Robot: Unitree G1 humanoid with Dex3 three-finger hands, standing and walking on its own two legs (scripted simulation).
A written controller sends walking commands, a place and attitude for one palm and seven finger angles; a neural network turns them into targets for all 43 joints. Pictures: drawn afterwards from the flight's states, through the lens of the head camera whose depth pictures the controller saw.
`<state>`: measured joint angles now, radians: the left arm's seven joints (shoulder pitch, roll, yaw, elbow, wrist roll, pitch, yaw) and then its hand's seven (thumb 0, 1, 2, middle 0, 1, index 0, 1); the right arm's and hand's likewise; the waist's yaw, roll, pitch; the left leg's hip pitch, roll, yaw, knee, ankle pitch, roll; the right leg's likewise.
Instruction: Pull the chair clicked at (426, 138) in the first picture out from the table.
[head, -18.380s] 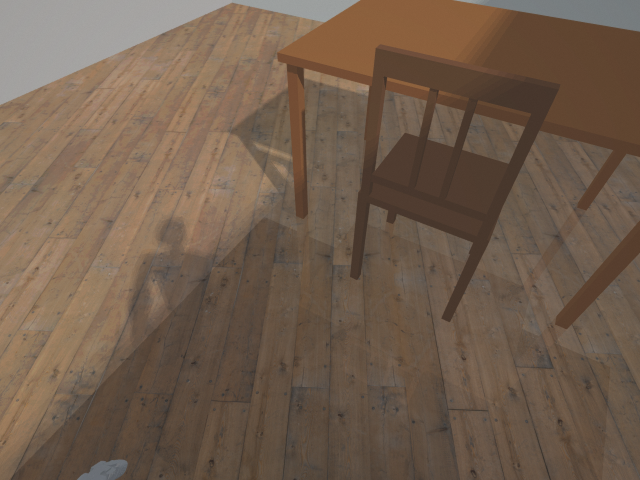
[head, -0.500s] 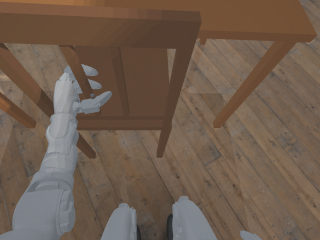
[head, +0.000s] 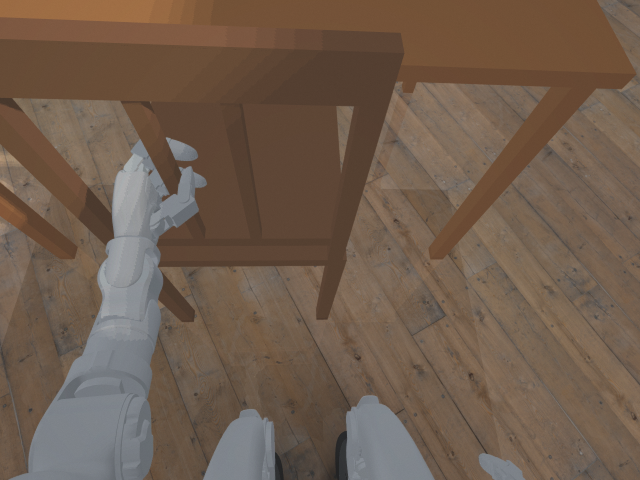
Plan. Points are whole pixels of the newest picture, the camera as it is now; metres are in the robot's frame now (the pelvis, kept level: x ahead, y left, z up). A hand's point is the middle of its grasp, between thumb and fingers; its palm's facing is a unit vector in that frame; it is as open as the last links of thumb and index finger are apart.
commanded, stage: hook a spindle and tug to test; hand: left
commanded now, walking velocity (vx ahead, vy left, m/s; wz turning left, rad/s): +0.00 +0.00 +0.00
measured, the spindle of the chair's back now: (174, 181) +0.48 +0.17 +0.02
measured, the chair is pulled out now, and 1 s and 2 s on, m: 0.00 0.06 0.25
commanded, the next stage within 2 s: step backward, pulling the chair out in 0.28 s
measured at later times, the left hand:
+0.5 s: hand (186, 207) +0.43 +0.15 +0.03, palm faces +0.02 -0.99 -0.13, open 5.1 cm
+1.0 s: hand (199, 227) +0.40 +0.13 +0.04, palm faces +0.00 -0.99 -0.14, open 5.0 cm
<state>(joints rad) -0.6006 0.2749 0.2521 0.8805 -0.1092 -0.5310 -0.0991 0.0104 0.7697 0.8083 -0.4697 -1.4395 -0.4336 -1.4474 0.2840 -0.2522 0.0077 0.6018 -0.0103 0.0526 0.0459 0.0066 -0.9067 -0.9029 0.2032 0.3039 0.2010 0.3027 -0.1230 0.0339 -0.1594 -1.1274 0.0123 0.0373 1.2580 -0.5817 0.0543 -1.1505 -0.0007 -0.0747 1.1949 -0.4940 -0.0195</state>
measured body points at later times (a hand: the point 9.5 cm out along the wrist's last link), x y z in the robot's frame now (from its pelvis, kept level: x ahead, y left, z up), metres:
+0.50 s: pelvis +0.01 +0.00 +0.04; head +0.15 +0.01 +0.47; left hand +0.43 +0.20 +0.04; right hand +0.11 -0.25 -0.09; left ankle +0.00 +0.08 -0.63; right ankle +0.03 -0.11 -0.63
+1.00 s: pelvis +0.02 +0.01 +0.10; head +0.12 +0.00 +0.54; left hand +0.40 +0.18 +0.05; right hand +0.05 -0.26 -0.03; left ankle +0.00 +0.08 -0.63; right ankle +0.03 -0.11 -0.63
